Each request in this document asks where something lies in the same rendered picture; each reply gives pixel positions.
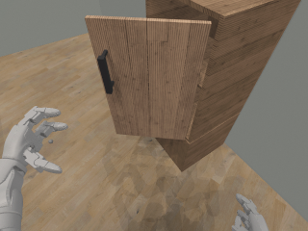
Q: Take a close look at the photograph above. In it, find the handle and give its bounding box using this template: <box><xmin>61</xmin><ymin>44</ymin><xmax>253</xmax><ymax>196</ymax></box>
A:
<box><xmin>97</xmin><ymin>49</ymin><xmax>115</xmax><ymax>94</ymax></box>

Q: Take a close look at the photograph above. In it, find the cupboard door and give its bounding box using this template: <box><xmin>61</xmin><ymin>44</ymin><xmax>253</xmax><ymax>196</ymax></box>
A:
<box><xmin>85</xmin><ymin>15</ymin><xmax>212</xmax><ymax>141</ymax></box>

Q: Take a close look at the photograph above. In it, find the right robot hand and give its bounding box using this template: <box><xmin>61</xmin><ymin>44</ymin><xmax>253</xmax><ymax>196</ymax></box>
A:
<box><xmin>232</xmin><ymin>193</ymin><xmax>269</xmax><ymax>231</ymax></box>

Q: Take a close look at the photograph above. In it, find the left robot forearm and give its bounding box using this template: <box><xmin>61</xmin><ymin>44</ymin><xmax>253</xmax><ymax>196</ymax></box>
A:
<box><xmin>0</xmin><ymin>158</ymin><xmax>28</xmax><ymax>231</ymax></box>

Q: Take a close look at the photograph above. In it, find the left robot hand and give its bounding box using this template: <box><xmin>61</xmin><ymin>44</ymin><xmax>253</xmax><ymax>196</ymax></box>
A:
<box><xmin>2</xmin><ymin>106</ymin><xmax>68</xmax><ymax>174</ymax></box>

